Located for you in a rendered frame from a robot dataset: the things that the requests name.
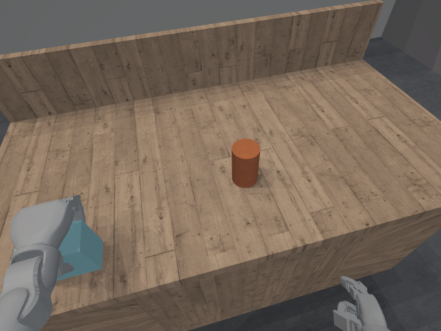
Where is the right robot hand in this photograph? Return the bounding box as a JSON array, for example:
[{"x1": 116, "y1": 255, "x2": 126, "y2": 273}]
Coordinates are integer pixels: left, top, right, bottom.
[{"x1": 333, "y1": 276, "x2": 387, "y2": 331}]

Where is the table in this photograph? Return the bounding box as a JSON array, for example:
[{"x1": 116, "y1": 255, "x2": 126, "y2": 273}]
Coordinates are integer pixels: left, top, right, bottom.
[{"x1": 0, "y1": 0, "x2": 441, "y2": 331}]

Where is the left robot forearm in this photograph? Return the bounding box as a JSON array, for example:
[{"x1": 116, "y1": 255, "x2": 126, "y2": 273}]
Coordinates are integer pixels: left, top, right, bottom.
[{"x1": 0, "y1": 244, "x2": 60, "y2": 331}]

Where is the sponge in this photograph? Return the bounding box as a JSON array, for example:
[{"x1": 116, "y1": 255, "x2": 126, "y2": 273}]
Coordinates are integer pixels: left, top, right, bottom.
[{"x1": 14, "y1": 220, "x2": 103, "y2": 281}]

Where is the left robot hand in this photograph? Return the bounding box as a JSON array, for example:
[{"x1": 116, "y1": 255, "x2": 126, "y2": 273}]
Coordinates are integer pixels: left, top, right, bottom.
[{"x1": 10, "y1": 195, "x2": 85, "y2": 277}]

